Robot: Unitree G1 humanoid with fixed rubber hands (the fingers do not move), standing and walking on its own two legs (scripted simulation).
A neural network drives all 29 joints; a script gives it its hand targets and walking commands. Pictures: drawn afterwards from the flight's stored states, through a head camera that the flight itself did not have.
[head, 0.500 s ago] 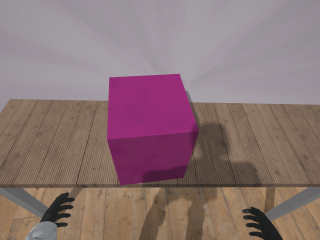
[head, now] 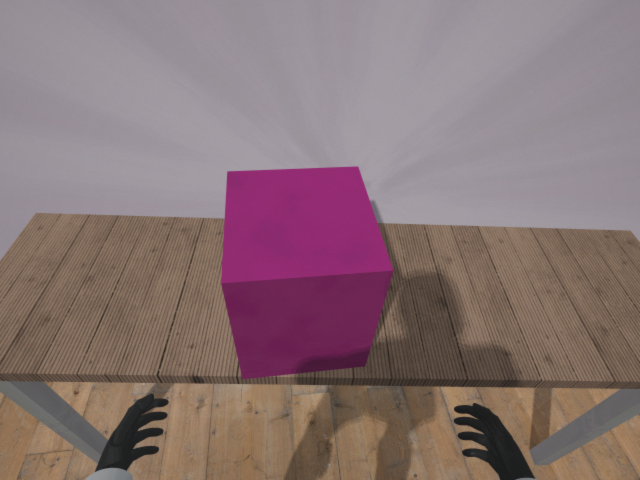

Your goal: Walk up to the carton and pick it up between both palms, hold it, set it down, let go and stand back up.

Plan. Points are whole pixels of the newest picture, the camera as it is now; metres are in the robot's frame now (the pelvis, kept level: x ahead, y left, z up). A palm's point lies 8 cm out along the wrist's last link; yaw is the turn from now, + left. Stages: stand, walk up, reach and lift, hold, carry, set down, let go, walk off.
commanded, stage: reach and lift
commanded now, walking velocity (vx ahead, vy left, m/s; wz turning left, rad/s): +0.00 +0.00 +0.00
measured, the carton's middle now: (299, 273) +0.41 +0.04 +0.00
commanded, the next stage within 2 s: none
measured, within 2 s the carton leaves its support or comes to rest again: neither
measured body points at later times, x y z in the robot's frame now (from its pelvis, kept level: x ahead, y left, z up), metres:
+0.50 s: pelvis +0.01 +0.00 +0.00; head -0.01 +0.02 +0.45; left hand +0.19 +0.24 -0.04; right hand +0.19 -0.22 -0.04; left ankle +0.00 +0.14 -0.73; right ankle +0.01 -0.13 -0.73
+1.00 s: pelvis +0.01 +0.00 +0.00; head +0.00 +0.02 +0.45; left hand +0.26 +0.23 -0.01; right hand +0.27 -0.20 +0.00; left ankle +0.00 +0.14 -0.73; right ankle +0.01 -0.13 -0.73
